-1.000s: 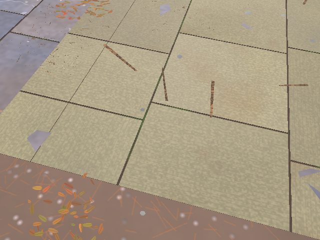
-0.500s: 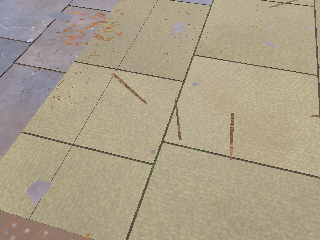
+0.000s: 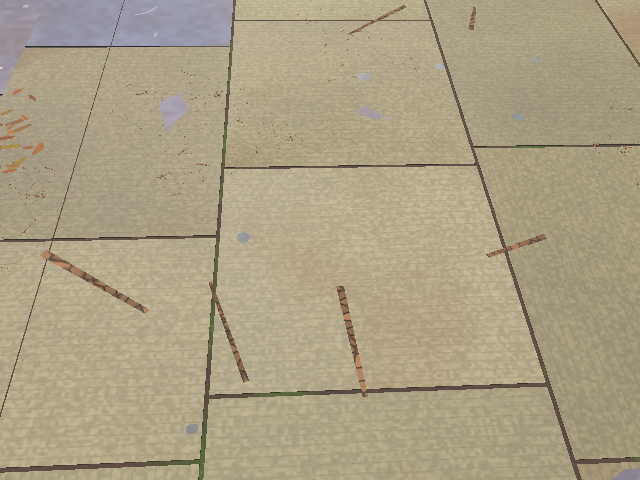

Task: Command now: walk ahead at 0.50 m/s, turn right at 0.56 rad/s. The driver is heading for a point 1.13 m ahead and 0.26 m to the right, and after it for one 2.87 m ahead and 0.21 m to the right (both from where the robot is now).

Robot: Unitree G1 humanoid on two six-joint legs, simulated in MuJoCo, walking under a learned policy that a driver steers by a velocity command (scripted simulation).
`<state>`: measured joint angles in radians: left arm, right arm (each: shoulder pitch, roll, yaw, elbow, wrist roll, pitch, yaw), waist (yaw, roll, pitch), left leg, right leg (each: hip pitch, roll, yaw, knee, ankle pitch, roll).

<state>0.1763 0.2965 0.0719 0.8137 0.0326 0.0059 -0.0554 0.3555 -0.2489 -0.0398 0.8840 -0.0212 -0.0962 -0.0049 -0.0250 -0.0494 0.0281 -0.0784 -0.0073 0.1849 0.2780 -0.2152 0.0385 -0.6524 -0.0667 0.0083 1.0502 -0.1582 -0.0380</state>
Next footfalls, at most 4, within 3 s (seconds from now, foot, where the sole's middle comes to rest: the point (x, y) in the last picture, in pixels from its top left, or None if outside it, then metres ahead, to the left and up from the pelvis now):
0.22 right None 0.27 -0.12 -0.78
0.86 left None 0.35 0.04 -0.78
1.18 right None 0.20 -0.13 -0.78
2.32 right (440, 429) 0.59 -0.27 -0.78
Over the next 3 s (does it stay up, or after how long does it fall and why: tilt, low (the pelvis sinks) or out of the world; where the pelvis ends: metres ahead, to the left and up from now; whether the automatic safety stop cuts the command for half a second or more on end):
stays up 0.83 -0.29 -0.02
